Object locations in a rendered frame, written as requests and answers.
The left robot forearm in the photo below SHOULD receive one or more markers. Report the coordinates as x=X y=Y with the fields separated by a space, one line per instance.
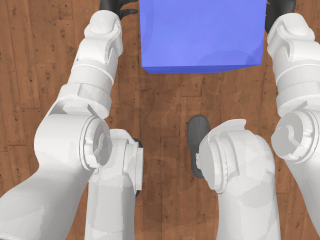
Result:
x=89 y=86

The robot left upper arm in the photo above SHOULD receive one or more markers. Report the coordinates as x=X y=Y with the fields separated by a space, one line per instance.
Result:
x=68 y=147

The robot left hand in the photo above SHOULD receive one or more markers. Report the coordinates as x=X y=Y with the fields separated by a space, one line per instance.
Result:
x=115 y=6

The right robot forearm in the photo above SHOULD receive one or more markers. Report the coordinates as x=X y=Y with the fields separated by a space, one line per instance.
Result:
x=296 y=64

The robot right hand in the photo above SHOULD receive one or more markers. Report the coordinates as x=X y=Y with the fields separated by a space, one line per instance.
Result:
x=275 y=9

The right robot foot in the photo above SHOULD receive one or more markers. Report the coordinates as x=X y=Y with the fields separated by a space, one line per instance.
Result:
x=198 y=127

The robot right upper arm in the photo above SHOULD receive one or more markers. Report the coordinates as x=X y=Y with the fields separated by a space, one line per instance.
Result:
x=297 y=140

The robot left thigh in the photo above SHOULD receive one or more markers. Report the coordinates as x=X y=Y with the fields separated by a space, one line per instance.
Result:
x=112 y=193

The carton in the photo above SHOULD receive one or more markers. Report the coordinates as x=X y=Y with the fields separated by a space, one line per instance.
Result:
x=201 y=36

